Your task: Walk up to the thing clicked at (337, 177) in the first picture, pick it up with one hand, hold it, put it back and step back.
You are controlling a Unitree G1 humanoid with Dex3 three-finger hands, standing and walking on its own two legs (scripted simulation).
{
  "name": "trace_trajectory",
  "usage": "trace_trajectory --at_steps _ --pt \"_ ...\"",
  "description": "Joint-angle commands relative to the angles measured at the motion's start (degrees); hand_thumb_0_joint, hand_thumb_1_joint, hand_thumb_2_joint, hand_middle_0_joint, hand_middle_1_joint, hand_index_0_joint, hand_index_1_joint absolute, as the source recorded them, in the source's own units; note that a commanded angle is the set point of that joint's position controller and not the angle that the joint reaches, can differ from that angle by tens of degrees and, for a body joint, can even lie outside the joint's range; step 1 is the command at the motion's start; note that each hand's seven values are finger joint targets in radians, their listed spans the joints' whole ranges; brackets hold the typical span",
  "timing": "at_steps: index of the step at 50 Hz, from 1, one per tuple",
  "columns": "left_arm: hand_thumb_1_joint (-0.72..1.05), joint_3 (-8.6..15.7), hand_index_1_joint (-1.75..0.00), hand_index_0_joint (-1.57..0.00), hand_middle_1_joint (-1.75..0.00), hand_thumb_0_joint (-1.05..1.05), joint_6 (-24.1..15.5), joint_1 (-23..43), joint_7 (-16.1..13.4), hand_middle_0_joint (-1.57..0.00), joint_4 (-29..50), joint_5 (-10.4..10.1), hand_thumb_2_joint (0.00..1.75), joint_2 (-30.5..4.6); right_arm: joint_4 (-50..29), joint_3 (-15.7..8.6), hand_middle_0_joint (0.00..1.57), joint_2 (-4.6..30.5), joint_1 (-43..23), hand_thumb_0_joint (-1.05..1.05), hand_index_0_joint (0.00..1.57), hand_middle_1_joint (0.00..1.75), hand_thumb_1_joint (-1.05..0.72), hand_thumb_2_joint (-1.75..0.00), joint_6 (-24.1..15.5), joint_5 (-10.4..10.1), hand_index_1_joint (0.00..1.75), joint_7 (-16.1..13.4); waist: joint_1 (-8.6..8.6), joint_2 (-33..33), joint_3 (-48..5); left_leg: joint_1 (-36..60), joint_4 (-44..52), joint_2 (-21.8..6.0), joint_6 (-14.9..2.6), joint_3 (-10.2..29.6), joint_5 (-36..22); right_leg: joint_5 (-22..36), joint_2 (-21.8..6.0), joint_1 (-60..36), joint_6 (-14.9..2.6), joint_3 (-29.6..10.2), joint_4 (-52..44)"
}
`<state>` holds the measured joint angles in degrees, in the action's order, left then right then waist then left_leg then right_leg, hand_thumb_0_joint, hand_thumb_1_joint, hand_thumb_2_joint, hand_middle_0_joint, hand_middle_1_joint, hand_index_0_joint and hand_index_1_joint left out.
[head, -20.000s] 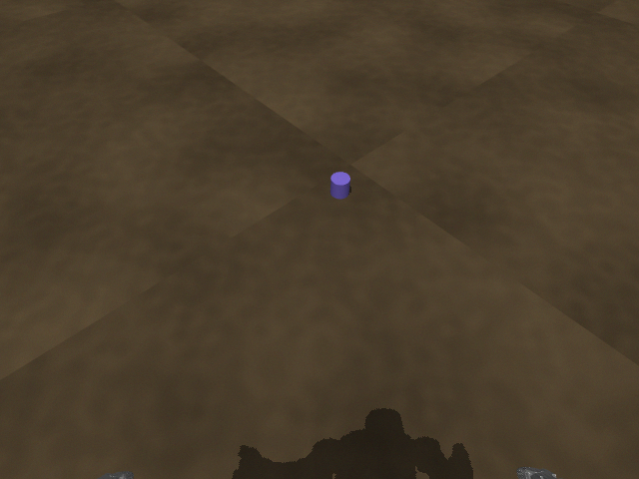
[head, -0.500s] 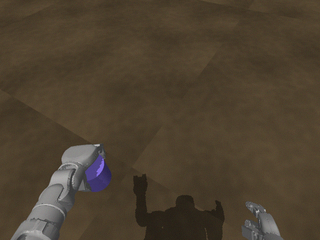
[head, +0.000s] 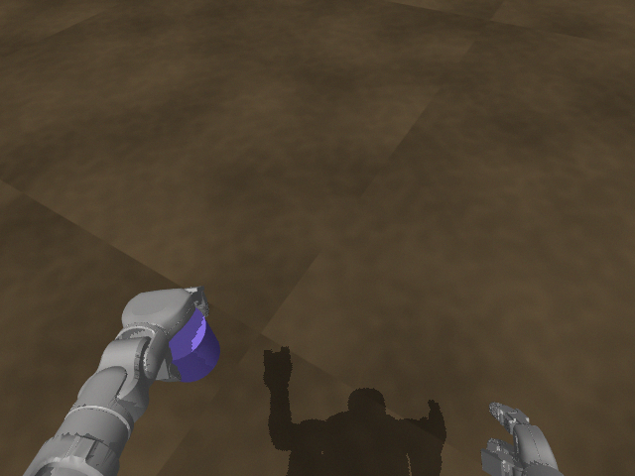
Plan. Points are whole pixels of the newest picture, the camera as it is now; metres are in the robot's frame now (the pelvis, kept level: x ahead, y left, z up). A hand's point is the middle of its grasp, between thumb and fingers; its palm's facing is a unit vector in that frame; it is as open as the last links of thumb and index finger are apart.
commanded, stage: crouch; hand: left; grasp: from above
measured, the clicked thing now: (184, 343) +0.30 +0.22 -0.08
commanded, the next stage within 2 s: lower in 1.82 s
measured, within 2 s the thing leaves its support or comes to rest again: neither
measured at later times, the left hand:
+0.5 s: hand (202, 365) +0.33 +0.24 -0.24, palm faces -0.42 +0.04 -0.91, open 11.3 cm
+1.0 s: hand (229, 385) +0.36 +0.24 -0.46, palm faces -0.45 -0.02 -0.89, open 11.3 cm
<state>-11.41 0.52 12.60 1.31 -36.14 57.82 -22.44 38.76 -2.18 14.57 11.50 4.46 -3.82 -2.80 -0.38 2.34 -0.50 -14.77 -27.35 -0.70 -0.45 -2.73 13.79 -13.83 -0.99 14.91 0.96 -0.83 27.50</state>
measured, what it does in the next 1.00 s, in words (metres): lowers itself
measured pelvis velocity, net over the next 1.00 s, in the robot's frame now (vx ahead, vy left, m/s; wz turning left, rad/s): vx -0.07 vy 0.00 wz -0.02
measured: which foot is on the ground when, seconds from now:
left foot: down 0.00-1.00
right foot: down 0.00-1.00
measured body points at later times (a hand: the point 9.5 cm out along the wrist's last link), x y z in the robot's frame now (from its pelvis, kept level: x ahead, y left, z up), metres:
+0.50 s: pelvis -0.04 +0.00 -0.12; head +0.08 +0.02 +0.31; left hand +0.34 +0.23 -0.19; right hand +0.02 -0.29 -0.23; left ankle +0.00 +0.11 -0.74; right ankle +0.01 -0.13 -0.74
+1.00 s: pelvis -0.07 +0.00 -0.30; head +0.14 +0.04 +0.10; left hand +0.38 +0.23 -0.41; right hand -0.02 -0.27 -0.42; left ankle +0.00 +0.11 -0.74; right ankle +0.00 -0.13 -0.74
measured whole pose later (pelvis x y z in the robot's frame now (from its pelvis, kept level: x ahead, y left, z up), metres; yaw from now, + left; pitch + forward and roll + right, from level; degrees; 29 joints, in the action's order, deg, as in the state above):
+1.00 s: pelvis -0.07 +0.00 -0.30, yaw -1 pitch +38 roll -5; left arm 1.5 -7.8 45.5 -23.2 -75.1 70.5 -30.2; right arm 43.9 -0.8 13.5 11.1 -3.9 5.1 2.6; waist -10.9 1.4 -11.0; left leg -111.1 -110.6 -1.4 -1.0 2.4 37.2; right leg -37.4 -0.8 108.3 1.2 2.2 108.1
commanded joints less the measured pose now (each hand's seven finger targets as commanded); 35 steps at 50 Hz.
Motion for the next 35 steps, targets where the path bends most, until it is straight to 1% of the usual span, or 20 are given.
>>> trace_trajectory --at_steps 1,5,6,7,9,13,14,16,18,20,21,22,24,25,27,29,30,32,34,35 --pt "0.35 5.59 -1.02 -0.76 -1.03 0.0 -1.12 16.93 -4.19 -0.75 7.58 0.69 1.12 -10.33 -7.46 -2.47 0.2 7.78 -3.17 0.0 0.2 0.3 -0.89 -0.9 -1.95 0.39 0.3 -0.41 -0.39 -3.21 -10.64 5.1 2.18 1.43 -0.39 1.33 -10.91 9.15 2.22 -0.1 -1.73 0.83 -3.27" --pt "0.33 5.91 -1.02 -0.74 -1.02 0.0 -2.62 19.94 -9.0 -0.74 1.54 2.53 1.12 -9.78 -6.21 -2.61 0.2 7.79 -1.9 0.0 0.2 0.3 -0.89 -0.9 -1.63 1.23 0.3 0.1 -1.21 -3.64 -10.38 1.58 -0.59 1.61 -0.2 1.39 -8.1 6.6 1.85 3.77 -1.75 0.93 -1.03" --pt "0.34 5.07 -1.01 -0.74 -1.02 0.0 -2.85 21.7 -10.37 -0.74 0.21 3.08 1.11 -9.0 -5.76 -2.74 0.2 7.85 -1.55 0.0 0.2 0.3 -0.89 -0.9 -1.61 1.46 0.3 0.27 -1.79 -2.74 -11.13 0.81 -2.15 1.66 -0.04 1.37 -8.22 6.83 1.8 5.75 -1.77 0.93 0.42" --pt "0.33 5.78 -1.02 -0.74 -1.03 0.0 -3.02 24.29 -11.81 -0.73 -1.25 3.94 1.11 -10.19 -5.11 -2.93 0.2 8.09 -0.83 0.0 0.2 0.3 -0.89 -0.9 -1.56 1.73 0.3 0.42 -2.33 -2.45 -12.44 -0.5 -4.36 1.69 0.01 1.31 -8.19 6.99 1.72 7.77 -1.67 0.89 2.02" --pt "0.34 4.46 -1.03 -0.74 -1.05 0.0 -3.45 27.22 -14.42 -0.72 -4.8 5.11 1.08 -8.96 -3.78 -3.18 0.2 8.46 0.52 0.0 0.2 0.3 -0.89 -0.9 -1.76 2.23 0.3 0.87 -3.48 -2.18 -14.32 -4.28 -9.43 1.43 0.27 1.54 -8.13 7.26 1.85 13.1 -1.69 1.11 6.78" --pt "0.33 5.71 -1.03 -0.74 -1.04 0.0 -4.96 31.62 -18.99 -0.73 -9.22 7.79 1.1 -9.76 -2.3 -4.23 0.2 9.02 3.88 0.0 0.2 0.3 -0.89 -0.9 -2.57 3.43 0.3 1.84 -3.98 0.67 -22.94 -13.42 -21.64 1.16 0.56 1.78 -6.66 5.23 1.86 23.7 -2.15 1.12 17.71" --pt "0.33 5.2 -1.03 -0.74 -1.05 0.0 -5.15 33.04 -20.01 -0.72 -10.87 8.0 1.08 -8.54 -2.36 -4.34 0.2 9.07 4.44 0.0 0.2 0.3 -0.89 -0.9 -2.86 3.64 0.3 2.07 -4.53 0.63 -24.6 -15.73 -24.29 1.06 0.39 1.87 -6.45 4.95 1.91 26.28 -2.16 1.16 20.34" --pt "0.35 6.17 -1.05 -0.76 -1.07 0.0 -5.17 35.66 -22.23 -0.73 -13.86 9.61 1.08 -10.22 -2.2 -4.52 0.2 9.67 5.37 0.0 0.2 0.3 -0.9 -0.9 -3.03 3.88 0.3 2.12 -4.87 1.32 -27.02 -21.4 -28.99 1.11 0.14 1.81 -4.62 3.6 1.98 31.14 -2.2 1.2 24.93" --pt "0.37 5.88 -1.06 -0.76 -1.09 0.0 -4.75 36.3 -23.98 -0.74 -18.5 10.15 1.09 -9.25 -2.14 -4.55 0.2 9.79 5.68 0.0 0.2 0.3 -0.9 -0.9 -3.44 4.21 0.3 2.08 -5.41 1.03 -27.11 -27.54 -32.36 1.23 0.17 2.2 -0.87 0.49 2.15 36.39 -2.31 1.72 29.08" --pt "0.41 7.25 -1.08 -0.78 -1.12 0.0 -4.38 40.43 -25.31 -0.75 -19.16 9.93 1.1 -11.52 -1.45 -4.78 0.2 10.21 6.54 0.0 0.2 0.3 -0.89 -0.9 -4.07 4.64 0.3 1.76 -5.25 3.35 -30.86 -30.54 -36.03 0.77 0.29 3.03 0.83 -1.45 2.23 42.44 -2.69 2.13 33.53" --pt "0.43 8.15 -1.08 -0.8 -1.12 0.0 -4.13 41.01 -25.75 -0.76 -20.17 9.88 1.11 -12.85 -1.07 -5.01 0.2 10.32 6.84 0.0 0.2 0.3 -0.89 -0.9 -4.38 4.73 0.3 1.55 -5.32 4.58 -32.47 -32.26 -37.68 0.78 0.27 3.18 2.13 -2.46 2.18 44.1 -2.78 2.28 35.38" --pt "0.44 7.73 -1.08 -0.81 -1.11 0.0 -3.8 41.58 -25.89 -0.77 -21.02 9.51 1.11 -12.09 -1.07 -4.94 0.2 10.51 7.13 0.0 0.2 0.3 -0.89 -0.9 -4.65 4.95 0.3 1.47 -5.81 4.88 -33.31 -34.21 -39.13 0.59 0.35 3.78 2.57 -2.97 2.22 46.86 -2.96 2.46 37.7" --pt "0.46 9.34 -1.07 -0.82 -1.1 0.0 -3.27 42.37 -26.28 -0.79 -22.43 9.31 1.12 -14.22 -0.5 -4.94 0.2 10.77 7.64 0.0 0.2 0.3 -0.89 -0.9 -5.1 5.28 0.3 1.19 -5.67 5.11 -36.23 -38.09 -42.78 0.38 0.15 4.34 3.05 -3.75 2.25 50.44 -3.09 2.86 41.8" --pt "0.48 9.08 -1.06 -0.84 -1.08 0.0 -3.0 41.91 -26.17 -0.82 -23.6 9.25 1.12 -13.86 -0.48 -4.84 0.2 10.76 7.72 0.0 0.2 0.3 -0.89 -0.9 -5.28 5.43 0.3 1.15 -5.75 4.76 -37.38 -39.86 -44.3 0.28 0.13 4.77 3.19 -4.18 2.22 52.15 -3.22 3.13 43.91" --pt "0.47 10.65 -1.04 -0.83 -1.06 0.0 -2.71 44.94 -26.18 -0.81 -22.47 9.21 1.12 -16.31 -0.35 -5.15 0.2 11.06 7.53 0.0 0.2 0.3 -0.89 -0.9 -5.71 5.78 0.3 0.93 -5.76 6.64 -40.21 -42.17 -46.59 0.12 0.51 5.56 4.89 -5.63 2.15 55.74 -3.33 3.32 47.3" --pt "0.46 10.55 -1.04 -0.83 -1.05 0.0 -2.05 42.98 -25.75 -0.81 -26.82 9.0 1.12 -15.76 -0.07 -4.98 0.2 10.9 7.83 0.0 0.2 0.3 -0.89 -0.9 -6.12 5.97 0.3 0.88 -6.74 4.45 -38.8 -48.32 -49.18 0.35 0.07 5.29 9.07 -8.54 2.02 57.72 -3.24 3.43 49.13" --pt "0.44 10.96 -1.04 -0.81 -1.06 0.0 -2.09 43.97 -25.62 -0.79 -25.91 8.73 1.11 -16.4 -0.06 -4.99 0.2 10.87 7.93 0.0 0.2 0.3 -0.89 -0.9 -6.38 6.13 0.3 0.92 -6.36 3.94 -40.04 -50.08 -50.25 0.51 -0.02 5.16 10.65 -9.79 1.89 58.44 -3.25 3.35 50.09" --pt "0.43 11.78 -1.04 -0.81 -1.06 0.0 -2.41 47.42 -25.0 -0.79 -25.32 8.35 1.12 -17.88 0.12 -4.92 0.2 11.09 8.37 0.0 0.2 0.3 -0.89 -0.9 -6.83 6.47 0.3 1.11 -7.34 5.26 -41.73 -52.91 -52.88 0.49 -0.07 5.31 12.64 -11.47 1.77 61.57 -3.25 3.35 52.87" --pt "0.44 12.52 -1.05 -0.82 -1.07 0.0 -3.07 46.96 -24.31 -0.8 -25.26 7.9 1.13 -19.02 0.08 -5.04 0.2 11.28 8.31 0.0 0.2 0.3 -0.9 -0.9 -7.25 6.62 0.3 1.39 -7.15 6.05 -43.45 -53.83 -54.87 0.5 0.02 5.78 15.2 -14.19 1.71 64.73 -3.42 3.74 55.1" --pt "0.45 12.1 -1.05 -0.83 -1.06 0.0 -3.61 49.85 -24.15 -0.81 -25.46 8.19 1.14 -18.7 0.73 -4.8 0.2 11.18 8.64 0.0 0.2 0.3 -0.89 -0.9 -7.42 6.77 0.3 1.43 -8.46 6.25 -43.09 -56.27 -56.7 0.57 -0.28 5.4 16.32 -14.69 1.76 66.16 -3.33 3.63 55.89"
